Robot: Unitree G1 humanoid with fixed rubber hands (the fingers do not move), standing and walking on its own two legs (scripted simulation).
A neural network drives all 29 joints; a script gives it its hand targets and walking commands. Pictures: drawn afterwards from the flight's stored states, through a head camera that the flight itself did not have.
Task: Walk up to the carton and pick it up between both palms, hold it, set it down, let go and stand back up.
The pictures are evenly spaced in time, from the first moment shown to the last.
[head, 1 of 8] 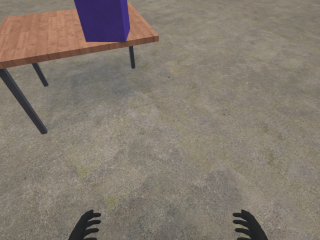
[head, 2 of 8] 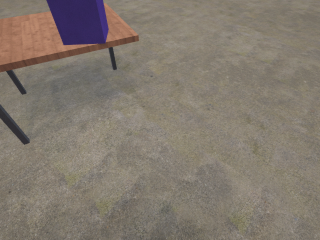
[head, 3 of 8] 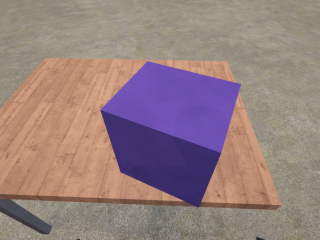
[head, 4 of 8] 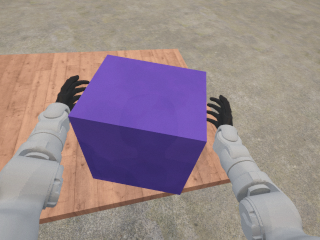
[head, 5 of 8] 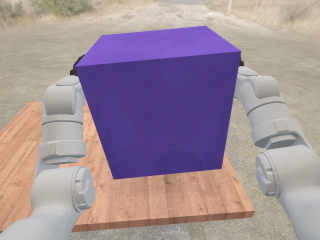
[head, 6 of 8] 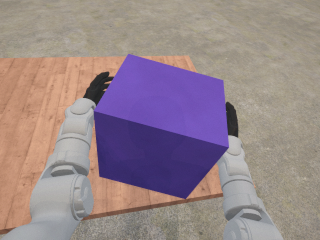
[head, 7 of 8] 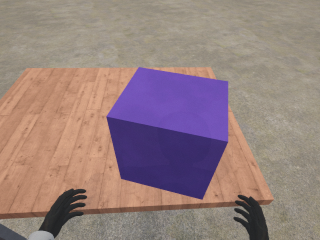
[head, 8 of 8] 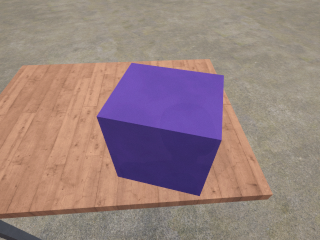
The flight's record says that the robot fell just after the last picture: no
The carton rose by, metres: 0.24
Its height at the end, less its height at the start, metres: +0.00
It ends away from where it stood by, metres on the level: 0.02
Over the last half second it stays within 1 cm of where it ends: yes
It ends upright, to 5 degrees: yes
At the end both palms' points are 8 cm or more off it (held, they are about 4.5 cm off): yes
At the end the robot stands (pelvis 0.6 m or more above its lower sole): yes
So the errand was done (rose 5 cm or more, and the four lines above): yes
